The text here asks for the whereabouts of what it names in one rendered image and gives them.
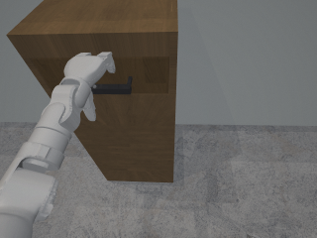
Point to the robot left forearm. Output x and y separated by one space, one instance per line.
45 148

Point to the robot left hand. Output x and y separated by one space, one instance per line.
90 69

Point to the robot left upper arm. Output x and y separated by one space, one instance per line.
27 197

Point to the handle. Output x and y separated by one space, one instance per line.
113 88

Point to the drawer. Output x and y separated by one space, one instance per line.
150 75

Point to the cabinet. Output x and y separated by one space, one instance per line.
132 138

